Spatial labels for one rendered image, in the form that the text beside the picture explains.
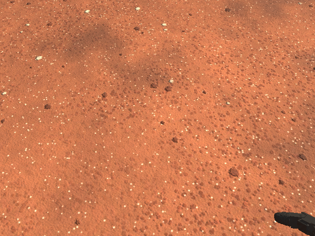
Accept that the robot right hand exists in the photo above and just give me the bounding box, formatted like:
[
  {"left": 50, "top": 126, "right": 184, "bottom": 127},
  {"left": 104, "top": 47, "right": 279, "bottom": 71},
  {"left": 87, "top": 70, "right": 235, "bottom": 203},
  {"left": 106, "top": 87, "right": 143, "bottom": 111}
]
[{"left": 274, "top": 211, "right": 315, "bottom": 236}]

